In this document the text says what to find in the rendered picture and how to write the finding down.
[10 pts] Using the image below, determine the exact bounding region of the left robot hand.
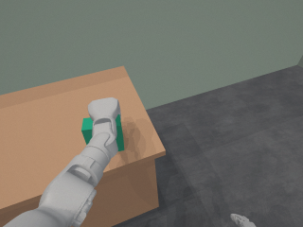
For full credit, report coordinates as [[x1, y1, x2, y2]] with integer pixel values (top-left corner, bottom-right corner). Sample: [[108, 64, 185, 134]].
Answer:
[[87, 97, 121, 121]]

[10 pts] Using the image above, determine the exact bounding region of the right robot hand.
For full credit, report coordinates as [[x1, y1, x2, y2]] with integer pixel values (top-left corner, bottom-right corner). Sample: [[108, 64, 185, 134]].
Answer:
[[230, 214, 256, 227]]

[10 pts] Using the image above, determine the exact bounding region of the sponge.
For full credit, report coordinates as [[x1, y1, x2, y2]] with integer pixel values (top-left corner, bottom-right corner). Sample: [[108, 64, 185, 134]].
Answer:
[[81, 114, 125, 151]]

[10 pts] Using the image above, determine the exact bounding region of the robot left upper arm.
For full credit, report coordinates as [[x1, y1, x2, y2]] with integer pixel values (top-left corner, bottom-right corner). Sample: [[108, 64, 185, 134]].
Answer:
[[3, 171, 97, 227]]

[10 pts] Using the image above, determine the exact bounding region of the left robot forearm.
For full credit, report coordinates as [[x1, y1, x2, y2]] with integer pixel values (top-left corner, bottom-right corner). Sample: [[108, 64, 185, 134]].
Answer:
[[38, 115, 118, 207]]

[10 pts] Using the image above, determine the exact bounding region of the table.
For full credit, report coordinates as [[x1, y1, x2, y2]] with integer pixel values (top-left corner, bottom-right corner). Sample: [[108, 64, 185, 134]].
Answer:
[[0, 66, 166, 227]]

